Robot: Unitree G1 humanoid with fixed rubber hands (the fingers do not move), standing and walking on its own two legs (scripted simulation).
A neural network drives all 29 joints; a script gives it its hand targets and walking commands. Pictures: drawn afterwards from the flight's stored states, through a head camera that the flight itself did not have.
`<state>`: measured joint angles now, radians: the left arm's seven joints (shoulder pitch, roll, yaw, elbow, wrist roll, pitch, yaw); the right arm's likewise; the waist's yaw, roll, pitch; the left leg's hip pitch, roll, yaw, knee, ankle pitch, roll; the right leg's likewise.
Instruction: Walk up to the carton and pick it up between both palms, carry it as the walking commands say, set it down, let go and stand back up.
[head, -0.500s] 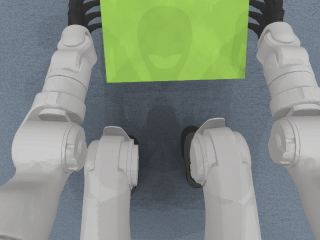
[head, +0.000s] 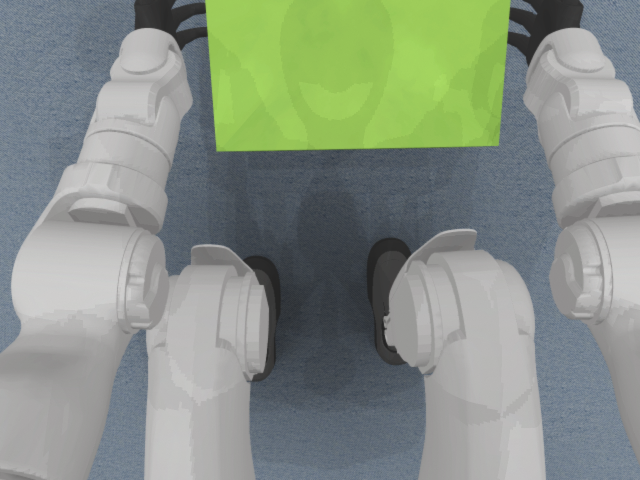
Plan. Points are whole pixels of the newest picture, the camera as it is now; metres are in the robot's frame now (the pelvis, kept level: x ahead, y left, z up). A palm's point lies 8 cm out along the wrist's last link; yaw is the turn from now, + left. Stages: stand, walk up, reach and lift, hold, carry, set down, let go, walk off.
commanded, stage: set down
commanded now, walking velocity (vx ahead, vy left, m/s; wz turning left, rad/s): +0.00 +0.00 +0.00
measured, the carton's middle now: (350, 24) +0.55 -0.06 -0.27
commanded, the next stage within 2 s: none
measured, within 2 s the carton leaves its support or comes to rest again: neither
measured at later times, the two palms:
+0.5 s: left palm (160, 36) +0.53 +0.13 -0.18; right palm (550, 38) +0.50 -0.25 -0.18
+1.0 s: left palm (162, 31) +0.54 +0.13 -0.18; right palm (544, 40) +0.50 -0.25 -0.19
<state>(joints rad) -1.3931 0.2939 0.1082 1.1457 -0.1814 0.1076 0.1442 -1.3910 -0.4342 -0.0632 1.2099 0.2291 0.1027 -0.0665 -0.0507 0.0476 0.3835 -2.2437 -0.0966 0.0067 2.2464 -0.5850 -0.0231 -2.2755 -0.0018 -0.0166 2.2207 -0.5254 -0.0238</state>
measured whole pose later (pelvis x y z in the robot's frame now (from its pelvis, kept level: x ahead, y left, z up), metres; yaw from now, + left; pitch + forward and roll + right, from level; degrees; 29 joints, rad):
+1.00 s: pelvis -0.01 +0.00 +0.00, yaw +0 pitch +31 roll +1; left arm -1.50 0.34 0.06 1.21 -0.22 0.04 0.10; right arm -1.47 -0.46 -0.09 1.27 0.28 0.00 -0.03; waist -0.04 0.03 0.49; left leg -2.23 -0.05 0.02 2.25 -0.56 -0.01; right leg -2.27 -0.03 -0.03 2.22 -0.49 -0.05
